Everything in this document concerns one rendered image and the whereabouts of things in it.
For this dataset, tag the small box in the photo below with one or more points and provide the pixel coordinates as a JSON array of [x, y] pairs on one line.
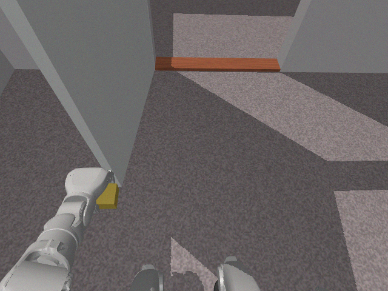
[[109, 198]]

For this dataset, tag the left robot hand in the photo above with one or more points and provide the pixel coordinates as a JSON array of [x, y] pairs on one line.
[[90, 180]]

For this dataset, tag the left robot arm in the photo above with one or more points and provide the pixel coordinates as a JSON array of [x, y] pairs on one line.
[[46, 264]]

